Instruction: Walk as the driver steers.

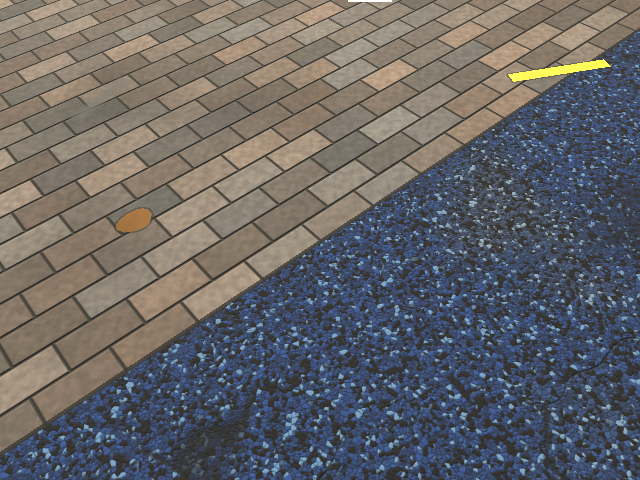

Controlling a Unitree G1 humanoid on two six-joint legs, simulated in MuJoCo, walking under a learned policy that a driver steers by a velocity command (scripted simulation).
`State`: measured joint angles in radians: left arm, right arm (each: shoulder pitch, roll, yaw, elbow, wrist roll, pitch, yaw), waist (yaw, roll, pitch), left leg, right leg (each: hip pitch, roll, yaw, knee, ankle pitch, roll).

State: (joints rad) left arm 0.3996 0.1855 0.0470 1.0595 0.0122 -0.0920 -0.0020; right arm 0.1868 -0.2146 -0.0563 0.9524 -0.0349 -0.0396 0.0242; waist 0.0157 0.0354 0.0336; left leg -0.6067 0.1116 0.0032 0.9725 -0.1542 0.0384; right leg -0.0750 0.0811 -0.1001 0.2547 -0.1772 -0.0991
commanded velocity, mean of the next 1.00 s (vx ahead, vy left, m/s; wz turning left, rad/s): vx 0.15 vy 0.00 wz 0.00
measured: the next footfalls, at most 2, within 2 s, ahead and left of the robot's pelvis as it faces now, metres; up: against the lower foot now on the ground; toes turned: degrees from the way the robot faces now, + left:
left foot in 0.24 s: +0.29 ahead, +0.11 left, +0.00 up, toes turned +4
right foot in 0.62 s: +0.24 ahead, -0.09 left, +0.00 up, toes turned -1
